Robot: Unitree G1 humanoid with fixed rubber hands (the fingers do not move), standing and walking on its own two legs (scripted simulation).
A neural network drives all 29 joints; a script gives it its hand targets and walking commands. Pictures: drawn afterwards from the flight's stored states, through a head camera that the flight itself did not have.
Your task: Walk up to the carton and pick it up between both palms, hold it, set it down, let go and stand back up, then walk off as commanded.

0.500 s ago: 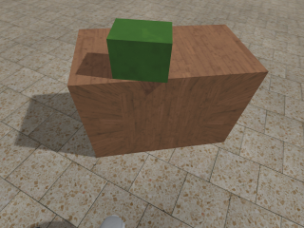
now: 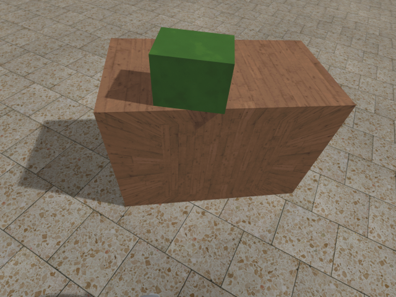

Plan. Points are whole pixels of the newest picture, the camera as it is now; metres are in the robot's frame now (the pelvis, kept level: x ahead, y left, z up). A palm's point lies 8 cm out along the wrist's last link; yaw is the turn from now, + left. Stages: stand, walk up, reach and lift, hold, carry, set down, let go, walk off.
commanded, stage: walk up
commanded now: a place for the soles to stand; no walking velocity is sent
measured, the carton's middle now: (193, 71) +0.81 +0.00 +0.02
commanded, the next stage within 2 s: none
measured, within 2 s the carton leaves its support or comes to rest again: neither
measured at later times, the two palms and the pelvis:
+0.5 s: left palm out of the picture +0.12 +0.30 -0.07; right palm out of the picture +0.10 -0.36 -0.06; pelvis +0.02 -0.02 +0.00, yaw +2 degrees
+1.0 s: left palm out of the picture +0.13 +0.33 -0.08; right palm out of the picture +0.13 -0.33 -0.06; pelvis +0.03 +0.01 +0.00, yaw +3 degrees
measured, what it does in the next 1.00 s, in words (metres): steps on the spot: left foot, then right foot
